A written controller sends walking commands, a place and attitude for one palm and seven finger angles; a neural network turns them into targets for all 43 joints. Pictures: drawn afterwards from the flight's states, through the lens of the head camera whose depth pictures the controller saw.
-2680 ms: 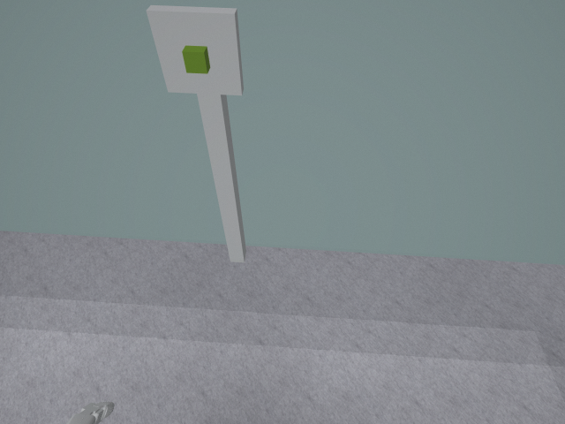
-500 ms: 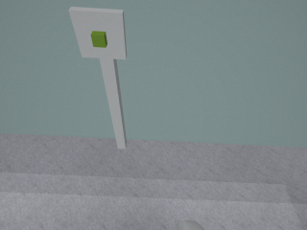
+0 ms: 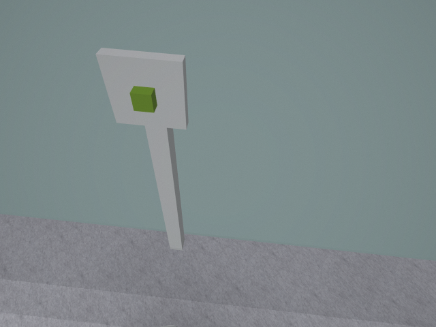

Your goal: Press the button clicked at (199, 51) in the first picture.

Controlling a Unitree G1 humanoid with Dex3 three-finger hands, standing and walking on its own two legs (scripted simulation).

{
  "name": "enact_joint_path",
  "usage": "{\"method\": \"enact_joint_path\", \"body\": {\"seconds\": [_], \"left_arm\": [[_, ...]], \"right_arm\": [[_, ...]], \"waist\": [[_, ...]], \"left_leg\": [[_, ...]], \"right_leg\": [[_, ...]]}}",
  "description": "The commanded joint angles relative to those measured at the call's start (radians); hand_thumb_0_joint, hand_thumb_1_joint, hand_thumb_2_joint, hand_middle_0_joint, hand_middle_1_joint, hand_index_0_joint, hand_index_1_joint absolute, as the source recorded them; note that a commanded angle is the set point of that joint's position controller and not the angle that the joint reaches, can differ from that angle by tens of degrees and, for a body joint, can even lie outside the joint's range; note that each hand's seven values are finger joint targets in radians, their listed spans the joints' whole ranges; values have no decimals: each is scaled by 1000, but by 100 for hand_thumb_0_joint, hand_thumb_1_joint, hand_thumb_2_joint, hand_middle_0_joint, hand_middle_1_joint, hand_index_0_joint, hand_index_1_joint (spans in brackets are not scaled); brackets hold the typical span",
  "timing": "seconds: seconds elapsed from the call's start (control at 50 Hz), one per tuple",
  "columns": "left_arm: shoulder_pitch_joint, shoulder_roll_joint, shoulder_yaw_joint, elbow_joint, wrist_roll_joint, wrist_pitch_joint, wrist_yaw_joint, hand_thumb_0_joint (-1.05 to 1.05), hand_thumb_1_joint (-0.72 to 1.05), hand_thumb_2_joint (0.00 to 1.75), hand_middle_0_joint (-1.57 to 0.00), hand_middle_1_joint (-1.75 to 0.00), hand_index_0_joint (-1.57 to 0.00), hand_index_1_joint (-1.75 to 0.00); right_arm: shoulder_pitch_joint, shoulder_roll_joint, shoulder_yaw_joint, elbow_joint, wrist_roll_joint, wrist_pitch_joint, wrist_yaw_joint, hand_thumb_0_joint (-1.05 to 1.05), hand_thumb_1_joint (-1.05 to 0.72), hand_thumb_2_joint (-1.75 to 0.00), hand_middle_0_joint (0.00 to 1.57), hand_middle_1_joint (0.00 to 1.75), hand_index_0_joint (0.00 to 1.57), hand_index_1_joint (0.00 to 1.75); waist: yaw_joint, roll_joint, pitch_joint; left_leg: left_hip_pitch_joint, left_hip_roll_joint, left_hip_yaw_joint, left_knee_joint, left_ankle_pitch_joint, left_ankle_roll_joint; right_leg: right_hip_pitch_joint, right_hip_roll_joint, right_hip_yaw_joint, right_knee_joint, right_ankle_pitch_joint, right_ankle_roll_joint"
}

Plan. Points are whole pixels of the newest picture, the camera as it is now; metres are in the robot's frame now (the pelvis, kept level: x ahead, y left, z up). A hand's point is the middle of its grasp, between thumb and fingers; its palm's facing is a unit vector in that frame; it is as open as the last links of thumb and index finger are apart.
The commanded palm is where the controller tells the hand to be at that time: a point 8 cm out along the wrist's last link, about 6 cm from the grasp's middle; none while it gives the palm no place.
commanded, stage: come to a stop and stand still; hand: left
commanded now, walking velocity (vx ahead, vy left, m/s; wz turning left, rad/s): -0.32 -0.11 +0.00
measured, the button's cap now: (144, 98) +0.55 +0.21 +0.13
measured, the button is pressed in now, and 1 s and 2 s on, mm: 0 0 0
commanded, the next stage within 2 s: look again from close up in 0.98 s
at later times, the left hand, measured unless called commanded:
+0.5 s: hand out of the picture +0.05 +0.19 -0.17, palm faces +0.00 -0.96 -0.28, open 7.3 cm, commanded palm none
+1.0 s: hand out of the picture -0.03 +0.14 -0.16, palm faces +0.01 -0.98 -0.19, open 7.3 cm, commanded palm none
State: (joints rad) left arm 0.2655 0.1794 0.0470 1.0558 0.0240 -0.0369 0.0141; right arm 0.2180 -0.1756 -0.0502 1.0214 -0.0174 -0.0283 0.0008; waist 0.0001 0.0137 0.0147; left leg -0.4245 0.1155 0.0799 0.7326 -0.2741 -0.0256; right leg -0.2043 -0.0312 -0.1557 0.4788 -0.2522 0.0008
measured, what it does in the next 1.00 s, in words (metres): steps on the spot: left foot, then right foot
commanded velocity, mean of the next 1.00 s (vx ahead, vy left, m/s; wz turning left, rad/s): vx -0.07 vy -0.04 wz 0.00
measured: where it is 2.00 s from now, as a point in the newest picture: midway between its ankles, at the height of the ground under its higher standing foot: outside the picture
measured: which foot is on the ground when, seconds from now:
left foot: up 0.00-0.02, down 0.04-0.48, up 0.50-0.70, down 0.72-1.00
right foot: down 0.00-0.06, up 0.08-0.46, down 0.48-1.00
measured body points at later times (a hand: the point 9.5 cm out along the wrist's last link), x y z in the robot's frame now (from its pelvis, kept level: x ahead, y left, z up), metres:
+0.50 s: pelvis +0.00 -0.02 -0.01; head +0.01 -0.03 +0.44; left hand +0.05 +0.24 -0.15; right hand +0.05 -0.26 -0.17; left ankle +0.08 +0.12 -0.73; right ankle +0.00 -0.14 -0.74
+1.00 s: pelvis -0.03 -0.04 +0.01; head -0.03 -0.05 +0.46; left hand -0.03 +0.19 -0.15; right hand -0.06 -0.24 -0.16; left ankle -0.02 +0.09 -0.73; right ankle +0.00 -0.15 -0.73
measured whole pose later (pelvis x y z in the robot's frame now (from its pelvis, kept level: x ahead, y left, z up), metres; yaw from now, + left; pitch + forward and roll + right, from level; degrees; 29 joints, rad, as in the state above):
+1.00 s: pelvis -0.03 -0.04 +0.01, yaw -2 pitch -1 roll +0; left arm 0.28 0.15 0.02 1.12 0.01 0.01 0.02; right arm 0.31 -0.11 -0.02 1.14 -0.01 0.01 -0.02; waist 0.00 0.01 0.02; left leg -0.18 0.03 0.04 0.41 -0.22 -0.02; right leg -0.23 -0.01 -0.06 0.42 -0.17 -0.02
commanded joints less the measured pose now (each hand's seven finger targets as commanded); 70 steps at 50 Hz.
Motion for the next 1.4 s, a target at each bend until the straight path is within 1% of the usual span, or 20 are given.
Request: {"method": "enact_joint_path", "body": {"seconds": [0.0, 0.04, 0.1, 0.16, 0.26, 0.38, 0.42, 0.44, 0.46, 0.54, 0.62, 0.7, 0.74, 1.0, 1.04, 1.06, 1.1, 1.16, 1.22, 1.38], "left_arm": [[50, 66, 0, -31, -8, 12, 12, 0, 90, 90, -20, -30, -20, -30], [106, 57, -5, -21, -14, 27, 22, 0, 90, 90, -20, -30, -20, -30], [102, 74, -4, -14, -10, 52, 27, 0, 90, 90, -20, -30, -20, -30], [90, 88, 17, -38, -5, 64, 24, 0, 90, 90, -20, -30, -20, -30], [69, 76, 36, -79, -4, 85, 17, 0, 90, 90, -20, -30, -20, -30], [109, 45, 23, -82, -2, 75, 13, 0, 90, 90, -20, -30, -20, -30], [166, 82, 24, -62, 9, 59, 16, 0, 90, 90, -20, -30, -20, -30], [118, 156, 24, -79, 17, 44, 20, 0, 90, 90, -20, -30, -20, -30], [53, 202, 23, -109, 11, 49, 20, 0, 90, 90, -20, -30, -20, -30], [-90, 152, 18, -126, 10, 42, 22, 0, 90, 90, -20, -30, -20, -30], [-32, 140, 20, -95, 2, 42, 24, 0, 90, 90, -20, -30, -20, -30], [18, 67, -1, -60, -20, 43, 13, 0, 90, 90, -20, -30, -20, -30], [4, 69, -4, -24, -14, 40, 14, 0, 90, 90, -20, -30, -20, -30], [63, 68, -12, 37, -10, 27, 17, 0, 90, 90, -20, -30, -20, -30], [74, 62, -11, 42, -11, 24, 17, 0, 90, 90, -20, -30, -20, -30], [165, 79, -25, 64, 2, 5, 58, 0, 90, 90, -20, -30, -20, -30], [64, 139, -11, -11, -1, -8, 42, 0, 90, 90, -20, -30, -20, -30], [37, 97, -12, -31, -2, -5, 35, 0, 90, 90, -20, -30, -20, -30], [74, 57, -22, -27, -7, 8, 28, 0, 90, 90, -20, -30, -20, -30], [100, 49, -34, -11, -11, 8, 21, 0, 90, 90, -20, -30, -20, -30]], "right_arm": [[185, -70, 8, 39, 1, -16, -12, 0, -90, -90, 20, 30, 20, 30], [106, -167, -2, 12, 3, -12, -28, 0, -90, -90, 20, 30, 20, 30], [52, -147, -3, 3, 3, 3, -56, 0, -90, -90, 20, 30, 20, 30], [29, -183, -32, -16, 0, 25, -60, 0, -90, -90, 20, 30, 20, 30], [-23, -157, -44, -39, 0, 30, -56, 0, -90, -90, 20, 30, 20, 30], [-79, -167, -52, -53, -9, 44, -33, 0, -90, -90, 20, 30, 20, 30], [-63, -126, -47, -53, 3, 52, -24, 0, -90, -90, 20, 30, 20, 30], [-34, -52, -32, -66, 11, 61, -18, 0, -90, -90, 20, 30, 20, 30], [-72, -39, -26, -88, 9, 72, -11, 0, -90, -90, 20, 30, 20, 30], [20, -66, -29, -26, 3, 73, -8, 0, -90, -90, 20, 30, 20, 30], [68, -31, -8, 3, 5, 53, -17, 0, -90, -90, 20, 30, 20, 30], [94, -95, 9, 30, 0, 15, -33, 0, -90, -90, 20, 30, 20, 30], [63, -88, 12, 51, 2, 4, -36, 0, -90, -90, 20, 30, 20, 30], [177, -34, 18, 102, 1, 28, -31, 0, -90, -90, 20, 30, 20, 30], [178, -29, 21, 103, 1, 23, -32, 0, -90, -90, 20, 30, 20, 30], [50, -67, 21, 32, 3, 9, -18, 0, -90, -90, 20, 30, 20, 30], [150, -18, 29, 7, -5, 31, -6, 0, -90, -90, 20, 30, 20, 30], [218, -10, 31, 5, -2, 20, -9, 0, -90, -90, 20, 30, 20, 30], [184, -42, 36, -15, -5, 2, -15, 0, -90, -90, 20, 30, 20, 30], [149, -73, 44, -12, 0, -10, -25, 0, -90, -90, 20, 30, 20, 30]], "waist": [[-24, 61, -20], [3, 195, -18], [-4, 192, 12], [-19, 113, -77], [-12, 129, -120], [15, 169, -69], [40, 11, -44], [10, -229, 2], [22, -263, 47], [-31, -213, 55], [-7, -151, 35], [28, 79, 29], [34, 146, 9], [-8, -64, 79], [-7, -38, 63], [47, -57, 99], [-32, -86, -35], [-57, -59, 24], [-17, 110, 79], [10, 12, 82]], "left_leg": [[357, 39, -61, -304, 380, 1], [286, 222, -211, -378, 665, 122], [327, 264, -213, -375, 1001, 197], [447, 264, -153, -322, 1026, 218], [377, 230, -101, -342, 774, 201], [153, 203, -138, -376, 242, 160], [37, 90, -71, -252, -4, 80], [-29, -32, 9, -88, -176, 8], [4, -64, -33, 43, -267, 7], [61, -66, -66, 212, -140, 22], [130, -66, -33, -76, -111, 11], [162, 80, -241, -440, 80, 75], [107, 66, -224, -474, 104, 76], [178, -34, -90, -404, -55, 40], [187, -31, -89, -404, -30, 41], [113, -26, -41, -197, -20, 6], [191, -78, -47, -96, -94, 19], [240, -76, -62, -211, -22, 30], [91, -9, -180, -370, -42, 60], [79, -16, -177, -426, -7, 68]], "right_leg": [[-142, -90, 84, 11, 86, -33], [-83, -30, 43, 104, -156, 29], [-179, -41, 125, 391, -295, 31], [-279, -17, 156, 548, -270, 38], [-267, -7, 170, 589, -209, 47], [-35, -20, 105, 206, -130, 17], [84, -41, 119, -59, 26, 17], [-3, -231, 374, -217, -33, -53], [-172, -333, 453, -293, -135, -136], [-224, -207, 313, -241, -113, -145], [-115, -181, 280, -179, -37, -141], [-57, -41, 189, -63, 11, -18], [55, -40, 143, -30, 94, -2], [-80, -76, 243, -215, -162, -21], [-73, -77, 243, -206, -127, -24], [-34, -127, 254, -163, 137, -4], [-129, -205, 351, -251, -298, -89], [-235, -146, 263, -186, -280, -87], [-129, -51, 181, -54, -147, -45], [6, -60, 167, -55, 35, -34]]}}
